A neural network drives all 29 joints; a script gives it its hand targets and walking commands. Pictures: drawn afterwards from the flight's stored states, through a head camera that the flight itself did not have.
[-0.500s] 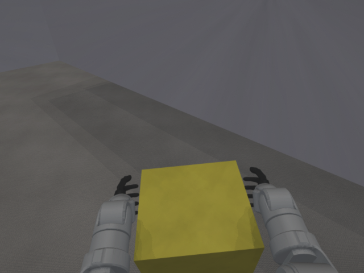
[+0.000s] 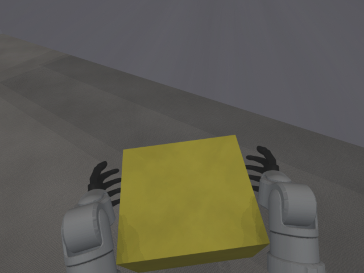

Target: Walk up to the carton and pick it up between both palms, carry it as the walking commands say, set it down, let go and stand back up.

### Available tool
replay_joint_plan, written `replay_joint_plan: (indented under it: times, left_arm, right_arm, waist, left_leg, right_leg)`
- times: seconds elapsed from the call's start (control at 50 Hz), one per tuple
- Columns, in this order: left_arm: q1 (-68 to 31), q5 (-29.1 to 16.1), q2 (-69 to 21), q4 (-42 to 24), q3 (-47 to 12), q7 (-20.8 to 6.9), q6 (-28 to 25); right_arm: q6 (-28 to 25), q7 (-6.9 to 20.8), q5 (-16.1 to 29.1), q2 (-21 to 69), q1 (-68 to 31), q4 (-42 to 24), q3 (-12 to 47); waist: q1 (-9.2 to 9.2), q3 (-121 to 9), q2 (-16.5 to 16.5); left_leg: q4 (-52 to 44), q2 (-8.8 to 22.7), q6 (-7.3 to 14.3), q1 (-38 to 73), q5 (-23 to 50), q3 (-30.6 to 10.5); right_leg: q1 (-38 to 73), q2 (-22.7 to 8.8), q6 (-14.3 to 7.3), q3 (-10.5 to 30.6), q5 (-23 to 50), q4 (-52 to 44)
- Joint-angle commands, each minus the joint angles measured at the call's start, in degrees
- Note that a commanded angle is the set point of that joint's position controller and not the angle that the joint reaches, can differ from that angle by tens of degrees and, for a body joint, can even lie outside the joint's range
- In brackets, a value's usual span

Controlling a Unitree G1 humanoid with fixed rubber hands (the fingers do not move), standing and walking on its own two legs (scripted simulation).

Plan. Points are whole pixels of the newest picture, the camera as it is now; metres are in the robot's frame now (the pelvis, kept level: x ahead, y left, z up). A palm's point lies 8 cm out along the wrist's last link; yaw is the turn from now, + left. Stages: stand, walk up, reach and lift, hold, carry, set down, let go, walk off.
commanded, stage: carry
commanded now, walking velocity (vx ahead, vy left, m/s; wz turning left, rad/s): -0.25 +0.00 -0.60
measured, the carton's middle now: (187, 203) +0.29 +0.01 +0.03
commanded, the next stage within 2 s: none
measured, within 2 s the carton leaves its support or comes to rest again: neither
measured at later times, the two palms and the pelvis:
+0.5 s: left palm (139, 252) +0.16 +0.09 +0.10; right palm out of the picture +0.09 -0.23 +0.11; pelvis -0.13 -0.01 -0.01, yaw -15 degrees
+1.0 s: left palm out of the picture +0.03 +0.04 +0.10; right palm out of the picture -0.12 -0.26 +0.10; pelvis -0.28 +0.01 +0.00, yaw -29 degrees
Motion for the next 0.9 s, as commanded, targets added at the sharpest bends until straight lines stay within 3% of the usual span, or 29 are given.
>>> replay_joint_plan:
  times: [0.0, 0.02, 0.06, 0.1, 0.14, 0.16, 0.18, 0.2, 0.22, 0.24, 0.26, 0.3, 0.36, 0.38, 0.42, 0.46, 0.48, 0.5, 0.52, 0.58, 0.64, 0.66, 0.7, 0.72, 0.74, 0.76, 0.78, 0.84, 0.88]
  left_arm:
    - [-34.3, -32.1, -53.7, -12.2, -44.5, -14.1, 1.8]
    - [-32.8, -31.1, -53.6, -10.4, -43.7, -14.2, 2.3]
    - [-35.2, -31.3, -55.0, -11.8, -44.6, -14.3, 1.6]
    - [-36.1, -31.4, -56.3, -14.7, -45.4, -14.2, 0.9]
    - [-32.6, -30.9, -55.8, -13.7, -46.0, -13.1, 1.2]
    - [-32.8, -31.9, -56.2, -14.9, -46.6, -13.4, 1.2]
    - [-33.2, -31.7, -56.2, -15.3, -47.0, -13.2, 1.1]
    - [-34.1, -32.4, -57.5, -16.3, -48.6, -13.1, 0.9]
    - [-34.0, -32.6, -57.2, -16.3, -49.5, -13.4, 1.2]
    - [-40.0, -33.2, -57.6, -19.0, -51.6, -13.6, 1.1]
    - [-40.4, -34.1, -57.8, -19.6, -52.3, -13.8, 0.9]
    - [-39.0, -34.1, -56.8, -16.4, -51.5, -13.7, 1.4]
    - [-36.4, -33.3, -55.2, -13.7, -50.1, -13.6, 2.1]
    - [-35.5, -33.3, -55.0, -13.1, -50.2, -13.8, 2.1]
    - [-36.4, -33.2, -54.4, -15.1, -50.0, -13.9, 2.2]
    - [-34.2, -32.5, -55.3, -11.9, -47.8, -14.2, 2.3]
    - [-33.4, -32.5, -54.0, -11.3, -46.9, -14.3, 2.4]
    - [-32.3, -32.1, -53.0, -12.2, -46.2, -14.2, 1.6]
    - [-34.4, -31.4, -54.1, -12.9, -46.0, -14.6, 1.4]
    - [-34.4, -30.8, -56.0, -13.4, -46.4, -15.2, 0.4]
    - [-33.6, -31.8, -57.1, -15.1, -46.6, -15.0, -0.4]
    - [-33.2, -32.3, -57.6, -15.1, -46.9, -15.2, -0.3]
    - [-31.4, -32.0, -57.0, -17.6, -48.5, -14.2, -0.6]
    - [-31.2, -32.4, -56.4, -17.9, -49.2, -14.0, -0.7]
    - [-30.8, -33.6, -57.9, -18.8, -50.7, -14.3, -1.0]
    - [-32.9, -33.8, -57.5, -21.4, -52.8, -13.8, -1.0]
    - [-36.5, -34.5, -56.9, -23.7, -53.8, -14.1, -1.3]
    - [-35.5, -34.4, -57.5, -19.7, -53.4, -14.5, -0.4]
    - [-35.3, -33.9, -55.8, -17.7, -52.7, -14.1, 0.5]
  right_arm:
    - [1.1, 16.1, 24.3, 58.0, -27.2, -17.9, 41.7]
    - [1.5, 16.1, 24.7, 58.4, -28.8, -17.2, 41.6]
    - [0.9, 16.9, 25.5, 58.8, -29.4, -17.8, 42.0]
    - [0.2, 17.3, 27.3, 60.5, -31.4, -22.2, 43.0]
    - [0.6, 17.2, 26.6, 58.6, -25.6, -20.0, 41.4]
    - [0.5, 17.3, 26.8, 58.6, -24.0, -20.9, 41.1]
    - [0.2, 17.5, 26.5, 58.2, -24.4, -21.9, 41.0]
    - [-0.7, 17.6, 26.8, 58.0, -25.8, -24.0, 40.7]
    - [-0.6, 17.9, 26.7, 57.5, -24.9, -23.3, 40.4]
    - [-0.8, 18.6, 27.1, 58.1, -25.4, -23.4, 39.7]
    - [-0.8, 18.7, 26.5, 59.0, -24.6, -22.6, 39.6]
    - [-0.3, 18.6, 25.2, 57.3, -21.9, -18.6, 38.5]
    - [0.4, 18.2, 24.8, 54.8, -21.8, -17.3, 37.9]
    - [0.2, 18.1, 24.4, 54.3, -21.5, -17.5, 38.2]
    - [0.5, 18.1, 25.2, 55.9, -21.6, -16.8, 39.4]
    - [0.6, 17.9, 25.7, 56.1, -22.9, -16.4, 40.4]
    - [0.8, 17.9, 25.3, 55.7, -24.6, -19.0, 40.8]
    - [0.6, 17.8, 25.3, 56.0, -25.6, -18.2, 42.4]
    - [0.3, 18.2, 26.1, 57.7, -28.8, -19.7, 43.5]
    - [-0.5, 18.9, 27.1, 59.2, -30.4, -20.7, 43.8]
    - [-1.3, 18.2, 27.9, 60.6, -28.6, -22.7, 43.8]
    - [-1.2, 18.1, 27.9, 60.3, -28.4, -24.0, 44.3]
    - [-1.4, 18.7, 28.5, 59.1, -25.2, -24.5, 43.4]
    - [-1.6, 18.8, 27.7, 57.9, -22.2, -23.3, 42.5]
    - [-2.5, 18.8, 27.4, 58.0, -20.9, -24.6, 42.6]
    - [-2.8, 19.3, 27.4, 57.6, -20.2, -24.3, 41.5]
    - [-2.8, 19.6, 27.9, 58.9, -19.5, -24.2, 41.4]
    - [-2.3, 19.5, 26.1, 57.9, -20.5, -22.7, 41.5]
    - [-1.3, 19.1, 25.1, 56.2, -19.3, -19.3, 39.8]
  waist:
    - [0.76, -20.9, -22.3]
    - [0.84, -21.1, -14.1]
    - [0.98, -21.0, -12.0]
    - [1.10, -22.0, -14.6]
    - [1.18, -26.5, -13.2]
    - [0.67, -30.7, -14.1]
    - [0.57, -31.4, -10.5]
    - [0.70, -30.8, 5.4]
    - [0.54, -27.2, 18.5]
    - [0.12, -22.5, 19.8]
    - [-0.03, -20.9, 11.0]
    - [0.42, -17.6, 8.4]
    - [0.76, -19.1, 8.8]
    - [0.82, -19.6, 12.6]
    - [0.94, -21.9, 15.5]
    - [2.65, -18.1, 1.8]
    - [1.36, -15.3, -20.5]
    - [0.76, -16.4, -24.7]
    - [1.01, -17.8, -17.3]
    - [1.42, -20.1, -12.2]
    - [2.00, -25.4, -12.4]
    - [1.86, -27.3, -15.9]
    - [1.85, -30.0, -12.5]
    - [1.08, -32.8, -6.4]
    - [0.82, -33.7, 2.8]
    - [1.36, -30.8, 22.3]
    - [0.72, -28.1, 22.1]
    - [0.65, -22.3, 6.2]
    - [0.90, -19.5, 7.9]
  left_leg:
    - [22.3, -4.2, -3.2, -12.8, -22.1, -10.4]
    - [25.3, -4.5, -2.8, -9.7, -15.7, -11.6]
    - [22.0, -5.2, -2.6, -5.8, -11.3, -8.5]
    - [10.7, -5.5, -2.1, 1.1, -10.7, -8.9]
    - [-3.7, -5.4, -0.8, 12.1, -10.3, -8.0]
    - [-12.5, -3.0, -0.2, 21.6, -7.4, -7.6]
    - [-19.4, -0.8, 0.8, 31.8, -6.4, -6.3]
    - [-22.8, 12.8, 2.3, 35.6, 0.8, -17.2]
    - [-25.2, 30.6, 10.9, 25.0, 9.7, -27.4]
    - [-29.1, 32.1, 12.2, 14.2, 2.9, -21.8]
    - [-28.7, 29.2, 11.5, 10.4, 2.3, -17.7]
    - [-24.9, 21.5, 9.6, 9.8, 8.9, -8.8]
    - [-17.6, 19.2, 7.6, 15.9, 23.7, -2.6]
    - [-15.9, 18.5, 6.3, 16.0, 26.0, -1.2]
    - [-12.4, 18.6, 4.9, 8.8, 12.2, -0.9]
    - [0.1, 12.9, -0.7, -4.2, -8.7, 2.9]
    - [10.6, 4.0, -5.3, -15.4, -23.1, 3.7]
    - [19.7, -1.2, -5.8, -14.6, -25.3, -5.6]
    - [23.9, -2.3, -5.5, -13.2, -22.0, -9.2]
    - [22.4, -3.9, -3.3, -6.9, -10.7, -8.6]
    - [9.4, -6.5, -2.9, -1.8, -12.3, -7.6]
    - [3.9, -6.8, -2.2, 1.8, -12.8, -7.2]
    - [-10.5, -3.7, -1.5, 16.2, -8.7, -7.2]
    - [-19.8, -0.5, -1.3, 27.3, -5.5, -7.6]
    - [-19.4, 9.9, 0.9, 37.0, 11.1, -12.8]
    - [-18.4, 27.0, 7.6, 34.6, 31.3, -23.7]
    - [-20.2, 30.7, 11.8, 24.5, 35.1, -20.8]
    - [-21.0, 23.2, 10.9, 16.5, 22.0, -9.6]
    - [-17.4, 20.3, 9.3, 16.8, 27.7, -4.0]
  right_leg:
    - [10.7, -20.0, -8.7, 39.8, 31.4, -26.2]
    - [8.9, -16.0, -7.6, 34.9, 20.1, -27.7]
    - [6.2, -12.6, -5.9, 27.5, 8.8, -31.1]
    - [3.9, -10.3, -5.1, 25.0, 13.3, -29.1]
    - [3.9, -8.4, -3.1, 22.5, 29.3, -24.8]
    - [1.7, -6.1, -0.4, 19.4, 26.3, -23.1]
    - [-5.6, -2.3, 2.0, 14.7, 16.1, -22.8]
    - [-12.5, 1.7, 0.9, 7.5, -1.7, -10.2]
    - [-18.7, 5.7, 2.3, -3.4, -16.6, 9.1]
    - [-17.5, 0.4, 2.3, -4.6, -14.3, 23.8]
    - [-15.1, -0.2, 2.2, -3.3, -10.7, 29.9]
    - [-13.9, -1.3, 3.6, -3.7, -6.1, 34.7]
    - [-10.5, -1.4, 4.4, -6.6, -7.6, 20.8]
    - [-7.2, -1.3, 4.1, -6.8, -8.2, 14.3]
    - [3.0, -1.9, 3.0, -6.1, -8.2, 4.7]
    - [11.9, -2.7, 0.2, 4.3, -1.5, -13.7]
    - [13.3, -16.4, -3.3, 27.6, 22.4, -19.8]
    - [8.7, -20.1, -7.2, 37.9, 41.5, -21.6]
    - [7.3, -18.0, -7.2, 37.1, 36.7, -23.0]
    - [5.4, -11.4, -4.5, 25.9, 15.6, -26.1]
    - [11.6, -10.0, -4.5, 26.0, 30.0, -24.0]
    - [13.0, -9.6, -3.5, 25.3, 34.1, -23.8]
    - [6.8, -8.9, -2.0, 23.6, 35.6, -22.4]
    - [2.7, -5.5, -0.1, 18.9, 29.2, -18.6]
    - [-7.0, -0.2, 1.0, 10.7, 10.7, -10.8]
    - [-19.1, 5.1, 2.3, -0.2, -13.2, 5.2]
    - [-18.0, 1.0, 2.7, -3.2, -16.6, 21.5]
    - [-14.3, -2.0, 4.1, -2.5, -7.5, 33.9]
    - [-12.8, -2.0, 5.1, -4.9, -7.2, 26.0]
